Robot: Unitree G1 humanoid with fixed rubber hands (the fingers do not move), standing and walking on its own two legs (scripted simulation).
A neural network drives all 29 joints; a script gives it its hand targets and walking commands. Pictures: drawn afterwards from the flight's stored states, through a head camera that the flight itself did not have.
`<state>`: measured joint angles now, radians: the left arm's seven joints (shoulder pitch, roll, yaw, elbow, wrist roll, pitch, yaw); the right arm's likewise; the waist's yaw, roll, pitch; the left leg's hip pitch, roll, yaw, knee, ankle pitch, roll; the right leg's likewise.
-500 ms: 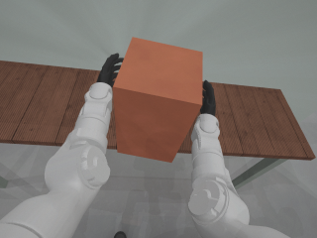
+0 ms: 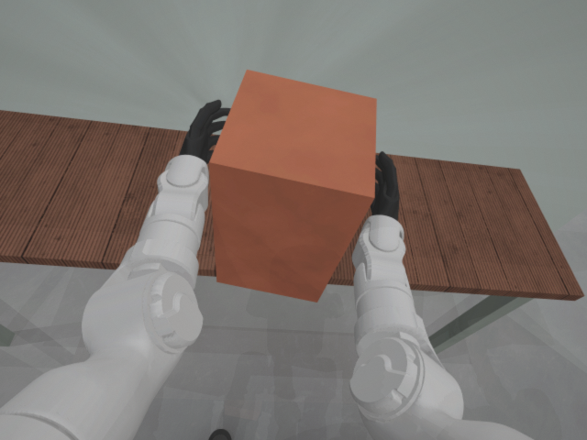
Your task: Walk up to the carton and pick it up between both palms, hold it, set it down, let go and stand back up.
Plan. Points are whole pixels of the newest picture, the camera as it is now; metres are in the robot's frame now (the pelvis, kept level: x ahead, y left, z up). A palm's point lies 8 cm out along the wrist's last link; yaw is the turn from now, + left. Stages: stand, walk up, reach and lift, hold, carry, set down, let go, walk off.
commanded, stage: reach and lift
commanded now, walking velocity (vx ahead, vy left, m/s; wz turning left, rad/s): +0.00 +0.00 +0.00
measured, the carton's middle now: (286, 201) +0.43 +0.02 +0.04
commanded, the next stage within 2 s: none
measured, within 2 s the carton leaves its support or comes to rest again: leaves its support in 0.26 s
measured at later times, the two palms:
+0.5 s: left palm (203, 149) +0.44 +0.15 +0.12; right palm (390, 214) +0.39 -0.12 +0.09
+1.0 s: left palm (193, 146) +0.44 +0.16 +0.12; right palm (383, 200) +0.40 -0.11 +0.10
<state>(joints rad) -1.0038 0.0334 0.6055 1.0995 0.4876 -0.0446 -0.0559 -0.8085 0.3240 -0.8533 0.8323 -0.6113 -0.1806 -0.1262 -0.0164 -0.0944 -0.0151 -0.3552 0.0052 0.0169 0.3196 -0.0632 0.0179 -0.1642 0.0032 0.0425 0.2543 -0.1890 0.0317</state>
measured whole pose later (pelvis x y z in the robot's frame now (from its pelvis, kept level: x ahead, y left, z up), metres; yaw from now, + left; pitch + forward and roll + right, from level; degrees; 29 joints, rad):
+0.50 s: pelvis +0.00 -0.01 +0.00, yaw -1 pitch +5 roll -1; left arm -1.02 0.02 0.57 1.11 0.52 -0.14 -0.05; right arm -0.78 0.28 -0.83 0.94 -0.57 -0.37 -0.18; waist 0.02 -0.13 -0.02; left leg -0.33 0.02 0.03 0.29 -0.04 0.01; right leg -0.16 0.02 0.05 0.24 -0.17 0.02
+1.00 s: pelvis +0.01 -0.01 +0.00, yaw -1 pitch +7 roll -1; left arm -0.94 0.04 0.41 1.02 0.41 -0.05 0.00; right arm -0.77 0.22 -0.69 1.00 -0.44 -0.34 -0.19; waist 0.01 -0.14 -0.09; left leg -0.36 0.02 0.03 0.30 -0.06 0.00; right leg -0.17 0.01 0.05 0.22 -0.18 0.02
